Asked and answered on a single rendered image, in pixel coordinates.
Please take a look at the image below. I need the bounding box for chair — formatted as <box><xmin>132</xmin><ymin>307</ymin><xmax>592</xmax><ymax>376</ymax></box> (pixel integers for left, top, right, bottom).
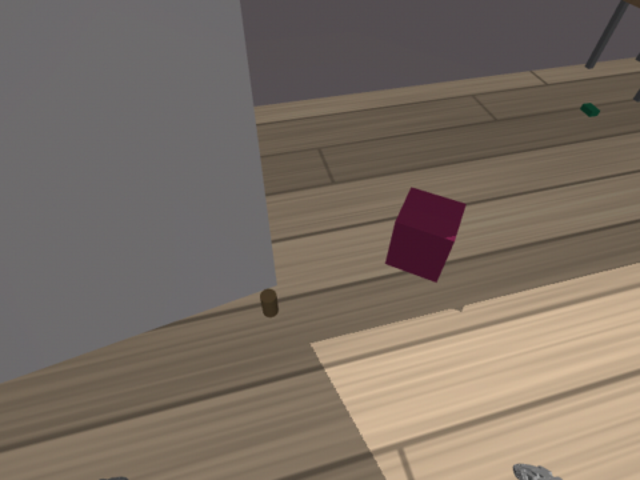
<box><xmin>585</xmin><ymin>0</ymin><xmax>640</xmax><ymax>102</ymax></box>

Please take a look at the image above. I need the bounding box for right robot hand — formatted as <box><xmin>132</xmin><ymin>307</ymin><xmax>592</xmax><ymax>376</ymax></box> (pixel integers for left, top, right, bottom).
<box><xmin>513</xmin><ymin>464</ymin><xmax>563</xmax><ymax>480</ymax></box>

